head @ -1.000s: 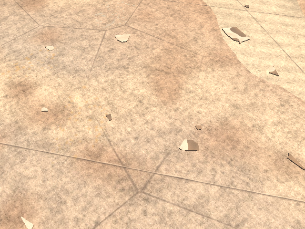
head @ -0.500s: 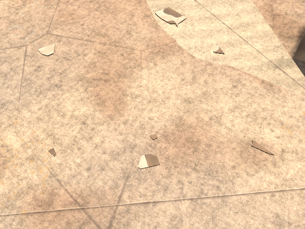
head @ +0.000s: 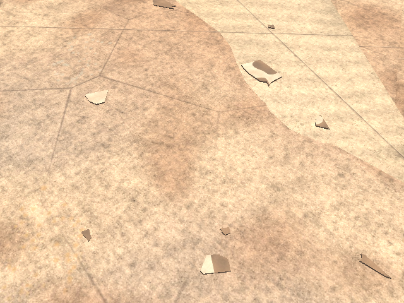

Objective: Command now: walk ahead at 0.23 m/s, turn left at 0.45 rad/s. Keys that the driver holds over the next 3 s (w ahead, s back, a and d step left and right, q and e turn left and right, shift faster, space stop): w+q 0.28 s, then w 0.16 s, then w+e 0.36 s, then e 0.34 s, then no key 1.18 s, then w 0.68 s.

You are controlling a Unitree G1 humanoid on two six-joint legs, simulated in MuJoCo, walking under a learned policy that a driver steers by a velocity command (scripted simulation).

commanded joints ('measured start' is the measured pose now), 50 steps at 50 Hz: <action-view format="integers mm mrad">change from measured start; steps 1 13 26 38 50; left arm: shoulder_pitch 63 68 4 -232 -38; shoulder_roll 143 233 102 63 166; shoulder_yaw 39 70 10 -15 31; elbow -44 15 -10 -108 -117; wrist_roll -8 -52 -21 -37 -18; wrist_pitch -51 -57 -77 -91 -47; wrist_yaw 11 -17 -31 -95 -27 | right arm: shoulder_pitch -114 -113 50 151 70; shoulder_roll -115 -80 -117 -160 -119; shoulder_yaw -34 -17 -20 -37 2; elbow -128 -172 -84 25 -102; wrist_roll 4 8 -24 -11 -32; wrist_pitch -26 -29 -106 -80 -87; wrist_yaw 6 64 28 1 -6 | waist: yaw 36 8 -3 -79 -45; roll -68 -133 33 42 -31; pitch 33 13 0 73 -71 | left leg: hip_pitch -434 47 324 575 -122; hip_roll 73 13 207 251 61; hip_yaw -49 206 -82 159 15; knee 311 -193 -640 -559 364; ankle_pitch -49 185 504 827 5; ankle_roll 8 45 237 139 -83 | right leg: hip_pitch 267 172 -453 -415 56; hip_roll -441 -318 -178 -53 -200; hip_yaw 543 -27 107 30 364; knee -362 -248 430 -15 -248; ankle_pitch -173 303 240 326 828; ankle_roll -233 -67 80 -18 -268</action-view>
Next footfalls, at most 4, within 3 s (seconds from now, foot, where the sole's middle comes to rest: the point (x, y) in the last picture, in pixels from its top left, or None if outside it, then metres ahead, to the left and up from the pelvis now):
0.30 left None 0.18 0.20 -0.76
0.84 right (191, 284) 0.55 0.07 -0.77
1.28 left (133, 246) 0.68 0.28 -0.76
1.56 right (202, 279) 0.57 0.03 -0.76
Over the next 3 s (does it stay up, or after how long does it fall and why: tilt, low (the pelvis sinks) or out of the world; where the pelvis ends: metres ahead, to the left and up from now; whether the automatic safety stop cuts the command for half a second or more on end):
stays up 0.82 0.12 0.00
